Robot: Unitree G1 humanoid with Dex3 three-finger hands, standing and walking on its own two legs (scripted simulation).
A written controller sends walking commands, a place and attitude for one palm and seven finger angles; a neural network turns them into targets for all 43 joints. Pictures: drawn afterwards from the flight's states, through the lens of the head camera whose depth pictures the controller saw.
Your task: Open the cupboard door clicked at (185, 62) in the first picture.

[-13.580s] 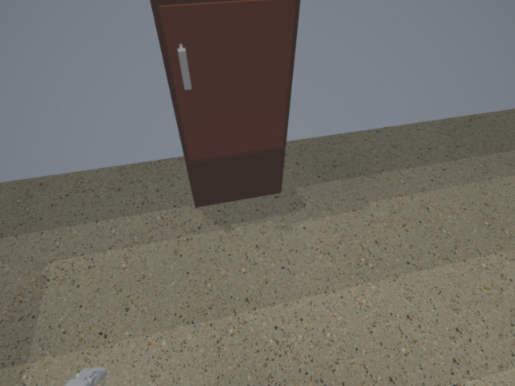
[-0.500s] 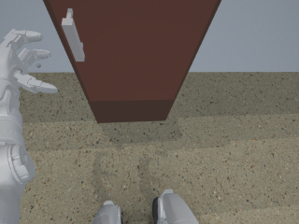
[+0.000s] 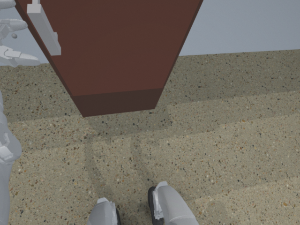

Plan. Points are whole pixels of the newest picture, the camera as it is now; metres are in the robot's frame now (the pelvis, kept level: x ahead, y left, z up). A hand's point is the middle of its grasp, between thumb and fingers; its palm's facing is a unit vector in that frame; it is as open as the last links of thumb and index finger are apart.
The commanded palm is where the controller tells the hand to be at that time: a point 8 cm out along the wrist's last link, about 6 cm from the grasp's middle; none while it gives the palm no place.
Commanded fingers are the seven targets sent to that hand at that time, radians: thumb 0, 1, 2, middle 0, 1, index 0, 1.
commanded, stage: move the hooked fingers beside the handle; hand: left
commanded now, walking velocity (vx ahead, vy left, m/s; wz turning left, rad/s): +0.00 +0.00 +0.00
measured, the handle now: (46, 25) +0.59 +0.17 +0.07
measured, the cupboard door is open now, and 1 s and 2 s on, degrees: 0 0 0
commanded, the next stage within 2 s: slide the fingers in behind the handle in 0.66 s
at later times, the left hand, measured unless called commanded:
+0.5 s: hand (13, 45) +0.54 +0.23 +0.07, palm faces +0.01 -1.00 -0.02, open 13.9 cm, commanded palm +0.52 +0.27 +0.07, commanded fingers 0.00 -0.50 0.30 -0.30 -1.20 -0.30 -1.20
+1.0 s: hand (24, 41) +0.55 +0.21 +0.07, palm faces +0.02 -1.00 -0.03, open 13.8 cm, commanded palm +0.53 +0.24 +0.07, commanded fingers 0.00 -0.50 0.30 -0.30 -1.20 -0.30 -1.20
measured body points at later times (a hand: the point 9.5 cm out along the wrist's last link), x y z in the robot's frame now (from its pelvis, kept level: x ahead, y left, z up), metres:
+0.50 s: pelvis +0.01 +0.00 +0.01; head +0.18 +0.03 +0.42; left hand +0.53 +0.29 +0.07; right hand +0.00 -0.27 -0.09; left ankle -0.03 +0.09 -0.66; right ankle +0.03 -0.14 -0.66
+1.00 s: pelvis +0.00 -0.01 +0.00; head +0.18 +0.02 +0.41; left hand +0.54 +0.27 +0.07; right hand -0.04 -0.27 -0.10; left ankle -0.03 +0.09 -0.66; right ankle +0.03 -0.14 -0.66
